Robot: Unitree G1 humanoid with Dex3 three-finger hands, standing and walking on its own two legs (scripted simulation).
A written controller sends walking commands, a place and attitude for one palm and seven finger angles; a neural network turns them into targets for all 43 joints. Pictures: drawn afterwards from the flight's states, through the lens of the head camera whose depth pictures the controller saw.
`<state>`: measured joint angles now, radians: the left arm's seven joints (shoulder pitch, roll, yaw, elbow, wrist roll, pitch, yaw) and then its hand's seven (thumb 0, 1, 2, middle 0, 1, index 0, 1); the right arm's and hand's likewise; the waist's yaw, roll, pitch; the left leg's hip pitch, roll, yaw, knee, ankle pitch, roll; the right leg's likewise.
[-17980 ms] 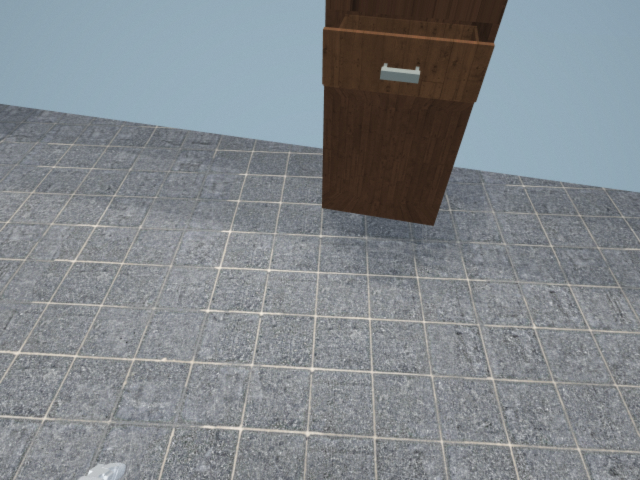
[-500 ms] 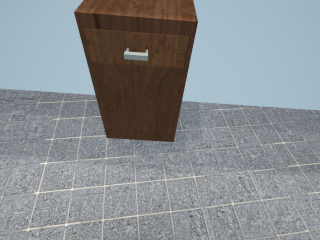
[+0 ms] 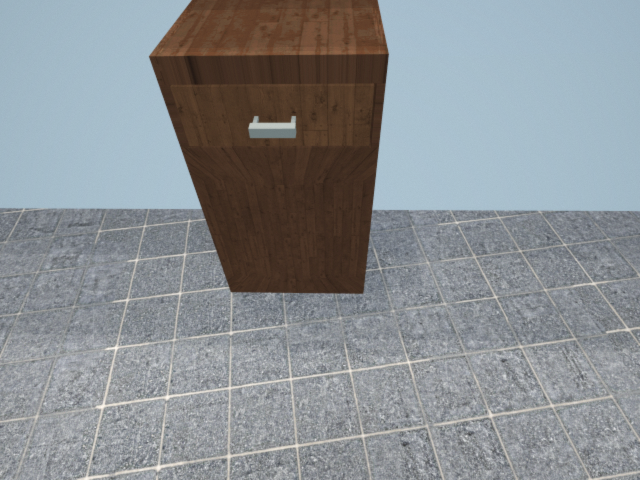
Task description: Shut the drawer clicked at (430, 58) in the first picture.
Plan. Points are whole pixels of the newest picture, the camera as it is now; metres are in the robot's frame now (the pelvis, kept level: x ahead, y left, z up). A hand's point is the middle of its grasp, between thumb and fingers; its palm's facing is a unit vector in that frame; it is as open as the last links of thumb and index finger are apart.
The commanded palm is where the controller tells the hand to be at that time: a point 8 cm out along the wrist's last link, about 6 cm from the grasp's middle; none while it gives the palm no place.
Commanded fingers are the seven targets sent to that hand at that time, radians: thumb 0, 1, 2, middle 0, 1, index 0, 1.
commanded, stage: let the arm hang, fingers relaxed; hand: left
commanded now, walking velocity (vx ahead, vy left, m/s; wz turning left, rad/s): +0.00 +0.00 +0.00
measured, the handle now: (273, 125) +0.86 +0.16 -0.02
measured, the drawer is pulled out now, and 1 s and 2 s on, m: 0.00 0.00 0.00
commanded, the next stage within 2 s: look to check the result in 0.24 s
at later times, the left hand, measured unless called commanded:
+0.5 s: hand out of the picture +0.10 +0.22 -0.16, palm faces -0.05 -0.94 -0.34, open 7.4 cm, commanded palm none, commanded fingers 0.00 0.90 0.90 -0.20 -0.30 -0.20 -0.30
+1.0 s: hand out of the picture +0.10 +0.21 -0.16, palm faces -0.04 -0.94 -0.34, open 7.4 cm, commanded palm none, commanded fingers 0.00 0.90 0.90 -0.20 -0.30 -0.20 -0.30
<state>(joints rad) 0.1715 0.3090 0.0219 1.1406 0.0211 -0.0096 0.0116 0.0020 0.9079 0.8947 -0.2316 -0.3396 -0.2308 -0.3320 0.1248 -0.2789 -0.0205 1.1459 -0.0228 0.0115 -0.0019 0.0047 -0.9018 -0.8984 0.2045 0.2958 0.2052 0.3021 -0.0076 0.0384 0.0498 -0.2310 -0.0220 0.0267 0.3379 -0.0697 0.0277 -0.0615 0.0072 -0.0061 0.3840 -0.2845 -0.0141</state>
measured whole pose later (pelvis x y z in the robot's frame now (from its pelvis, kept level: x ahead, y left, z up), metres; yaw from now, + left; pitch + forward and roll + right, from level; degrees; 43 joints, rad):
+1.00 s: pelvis +0.03 -0.02 +0.00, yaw -2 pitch -2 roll +1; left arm 0.14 0.30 0.02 1.13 0.02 -0.02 0.02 0.00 0.91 0.89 -0.20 -0.30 -0.20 -0.30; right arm 0.09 -0.31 -0.01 1.14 -0.02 0.00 -0.01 0.00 -0.90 -0.90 0.20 0.30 0.20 0.30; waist -0.01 0.00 0.07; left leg -0.17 0.02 0.05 0.32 -0.12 -0.01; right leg 0.03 0.04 0.02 0.28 -0.27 -0.05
